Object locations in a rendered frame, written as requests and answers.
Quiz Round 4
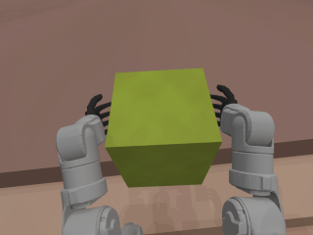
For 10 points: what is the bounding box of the robot right forearm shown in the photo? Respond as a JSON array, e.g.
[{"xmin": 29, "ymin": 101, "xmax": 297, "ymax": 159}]
[{"xmin": 220, "ymin": 103, "xmax": 287, "ymax": 231}]

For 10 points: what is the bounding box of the robot right upper arm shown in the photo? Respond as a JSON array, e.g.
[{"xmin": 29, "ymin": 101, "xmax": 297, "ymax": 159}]
[{"xmin": 222, "ymin": 196, "xmax": 287, "ymax": 235}]

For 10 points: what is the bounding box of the robot right hand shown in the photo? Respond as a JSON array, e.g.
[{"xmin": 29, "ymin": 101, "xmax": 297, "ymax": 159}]
[{"xmin": 210, "ymin": 84, "xmax": 238, "ymax": 126}]

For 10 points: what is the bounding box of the robot left forearm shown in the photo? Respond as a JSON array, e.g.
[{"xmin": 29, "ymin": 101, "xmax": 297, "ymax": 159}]
[{"xmin": 56, "ymin": 115, "xmax": 108, "ymax": 235}]

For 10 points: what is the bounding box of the robot left shin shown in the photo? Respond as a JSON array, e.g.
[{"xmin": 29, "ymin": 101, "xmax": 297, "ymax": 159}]
[{"xmin": 124, "ymin": 221, "xmax": 136, "ymax": 226}]

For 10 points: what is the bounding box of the left robot thigh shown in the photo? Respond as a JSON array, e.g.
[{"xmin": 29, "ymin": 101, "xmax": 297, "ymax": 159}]
[{"xmin": 120, "ymin": 224, "xmax": 144, "ymax": 235}]

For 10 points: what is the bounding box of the robot left upper arm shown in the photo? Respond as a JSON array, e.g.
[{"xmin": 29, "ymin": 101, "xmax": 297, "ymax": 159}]
[{"xmin": 63, "ymin": 205, "xmax": 122, "ymax": 235}]

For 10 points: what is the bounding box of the robot left hand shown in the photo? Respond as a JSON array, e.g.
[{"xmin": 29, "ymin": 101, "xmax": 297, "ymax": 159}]
[{"xmin": 85, "ymin": 94, "xmax": 112, "ymax": 135}]

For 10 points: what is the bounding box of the carton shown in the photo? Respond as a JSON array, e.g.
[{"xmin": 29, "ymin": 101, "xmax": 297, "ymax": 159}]
[{"xmin": 105, "ymin": 68, "xmax": 223, "ymax": 188}]

